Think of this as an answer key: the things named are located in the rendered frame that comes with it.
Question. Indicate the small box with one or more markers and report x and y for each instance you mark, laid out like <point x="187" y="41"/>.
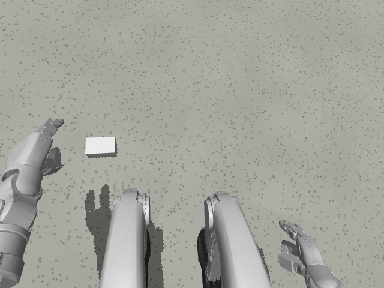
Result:
<point x="100" y="146"/>

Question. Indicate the left robot hand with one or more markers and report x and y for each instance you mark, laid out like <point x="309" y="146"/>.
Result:
<point x="35" y="147"/>

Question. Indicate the right robot arm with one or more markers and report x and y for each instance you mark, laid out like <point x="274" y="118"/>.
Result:
<point x="320" y="276"/>

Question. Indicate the right robot hand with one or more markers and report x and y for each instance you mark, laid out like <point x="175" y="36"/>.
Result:
<point x="297" y="258"/>

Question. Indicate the left robot arm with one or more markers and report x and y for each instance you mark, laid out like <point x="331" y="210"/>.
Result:
<point x="20" y="190"/>

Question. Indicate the right robot foot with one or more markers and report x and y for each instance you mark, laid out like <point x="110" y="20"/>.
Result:
<point x="203" y="259"/>

